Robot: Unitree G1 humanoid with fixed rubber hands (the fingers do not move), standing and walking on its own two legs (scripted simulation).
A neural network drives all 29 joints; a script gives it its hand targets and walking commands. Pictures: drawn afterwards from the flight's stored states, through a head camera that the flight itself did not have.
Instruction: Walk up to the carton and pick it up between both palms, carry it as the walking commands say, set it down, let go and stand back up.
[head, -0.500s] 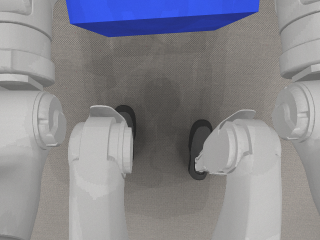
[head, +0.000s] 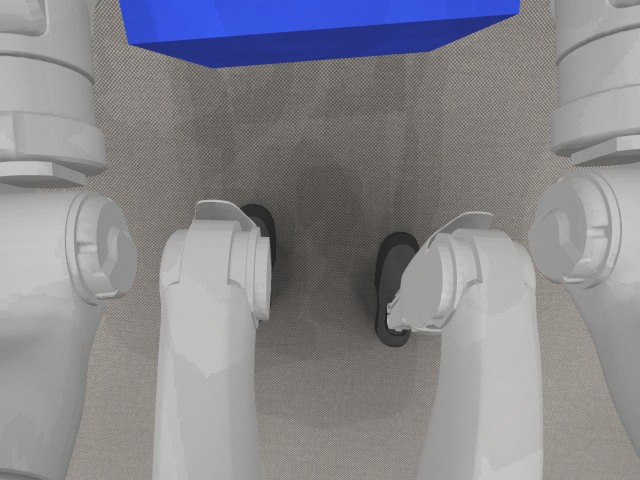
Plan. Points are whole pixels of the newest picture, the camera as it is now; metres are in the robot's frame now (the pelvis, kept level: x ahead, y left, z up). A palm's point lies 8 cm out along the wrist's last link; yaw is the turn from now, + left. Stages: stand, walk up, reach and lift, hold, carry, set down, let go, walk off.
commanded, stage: reach and lift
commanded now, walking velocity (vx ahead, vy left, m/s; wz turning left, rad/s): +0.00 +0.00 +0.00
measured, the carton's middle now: out of the picture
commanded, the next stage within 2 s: none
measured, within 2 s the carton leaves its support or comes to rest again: neither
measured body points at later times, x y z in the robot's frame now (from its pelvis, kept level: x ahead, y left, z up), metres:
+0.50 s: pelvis -0.02 +0.00 +0.04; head +0.33 +0.03 +0.31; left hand +0.55 +0.23 -0.05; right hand +0.59 -0.12 -0.04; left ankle +0.15 +0.13 -0.38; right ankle +0.12 -0.12 -0.38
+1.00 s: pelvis -0.02 +0.00 +0.10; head +0.31 +0.03 +0.39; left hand +0.53 +0.23 +0.02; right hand +0.56 -0.13 +0.03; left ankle +0.15 +0.13 -0.38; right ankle +0.12 -0.12 -0.38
